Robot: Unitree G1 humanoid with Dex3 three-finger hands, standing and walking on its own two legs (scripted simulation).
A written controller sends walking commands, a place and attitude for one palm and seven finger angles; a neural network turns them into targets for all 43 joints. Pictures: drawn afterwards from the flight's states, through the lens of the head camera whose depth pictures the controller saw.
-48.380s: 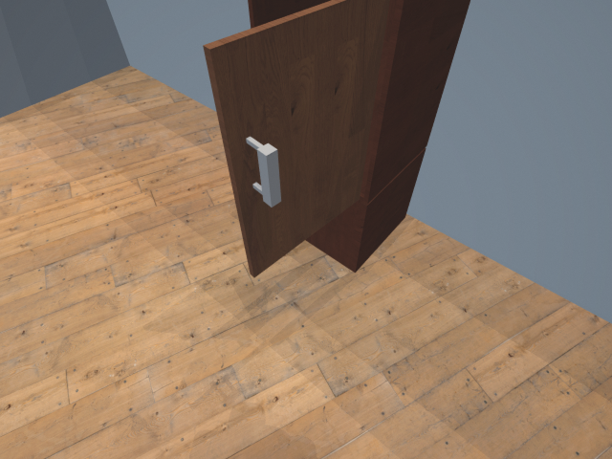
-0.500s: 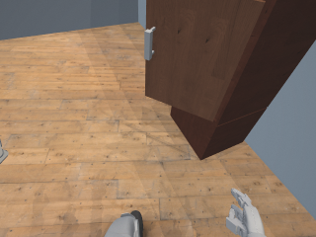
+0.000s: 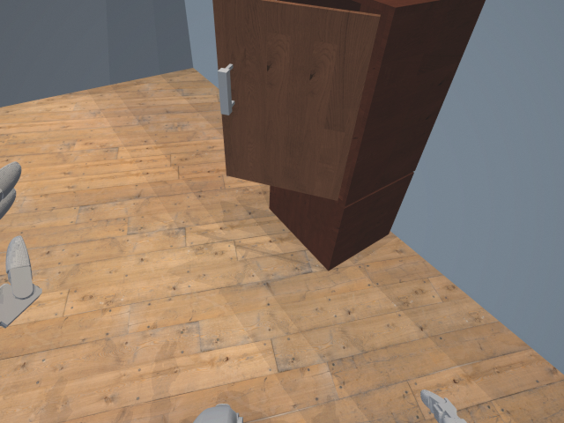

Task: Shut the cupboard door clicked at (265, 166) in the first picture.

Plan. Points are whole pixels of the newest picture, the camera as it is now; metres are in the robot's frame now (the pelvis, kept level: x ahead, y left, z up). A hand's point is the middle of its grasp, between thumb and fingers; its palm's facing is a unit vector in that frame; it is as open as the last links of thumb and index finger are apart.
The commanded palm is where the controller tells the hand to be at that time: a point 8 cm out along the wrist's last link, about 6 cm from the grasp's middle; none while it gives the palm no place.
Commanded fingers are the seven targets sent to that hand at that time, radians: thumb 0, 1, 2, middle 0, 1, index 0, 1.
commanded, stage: stop stepping back and stand still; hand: left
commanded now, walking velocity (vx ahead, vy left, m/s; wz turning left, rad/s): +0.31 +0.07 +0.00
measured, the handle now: (228, 89) +0.98 +0.21 +0.02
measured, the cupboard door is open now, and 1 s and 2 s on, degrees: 39 39 39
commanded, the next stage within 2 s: let the arm hang, fingers relaxed in 1.06 s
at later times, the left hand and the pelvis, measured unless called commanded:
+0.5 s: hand out of the picture +0.21 +0.30 +0.20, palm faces +0.47 -0.73 -0.50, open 7.4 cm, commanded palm +0.15 +0.32 +0.18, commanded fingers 0.00 0.90 0.90 -0.20 -0.30 -0.20 -0.30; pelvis +0.01 +0.02 +0.00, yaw +0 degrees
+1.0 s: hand (37, 243) +0.26 +0.30 +0.17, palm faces +0.41 -0.77 -0.49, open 7.4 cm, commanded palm +0.19 +0.33 +0.18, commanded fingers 0.00 0.90 0.90 -0.20 -0.30 -0.20 -0.30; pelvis +0.05 +0.03 +0.01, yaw +0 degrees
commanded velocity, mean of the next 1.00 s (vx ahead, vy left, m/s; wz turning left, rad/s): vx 0.04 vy -0.03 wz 0.00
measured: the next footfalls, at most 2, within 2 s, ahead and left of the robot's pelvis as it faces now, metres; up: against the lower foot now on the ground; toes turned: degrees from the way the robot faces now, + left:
left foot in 0.28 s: +0.06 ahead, +0.14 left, +0.00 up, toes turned +4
